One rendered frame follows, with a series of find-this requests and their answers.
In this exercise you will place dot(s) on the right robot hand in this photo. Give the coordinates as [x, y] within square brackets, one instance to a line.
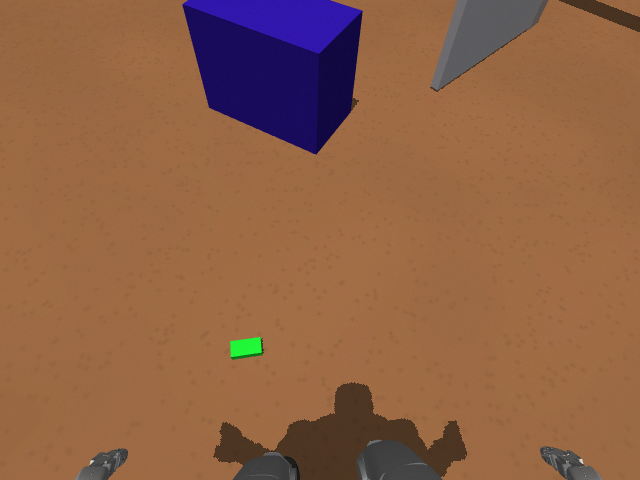
[569, 465]

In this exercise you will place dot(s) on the left robot foot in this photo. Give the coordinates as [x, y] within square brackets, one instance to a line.
[294, 465]

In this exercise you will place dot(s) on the left robot hand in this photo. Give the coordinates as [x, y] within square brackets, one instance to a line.
[103, 465]

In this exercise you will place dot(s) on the small box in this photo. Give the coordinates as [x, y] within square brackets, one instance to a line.
[246, 348]

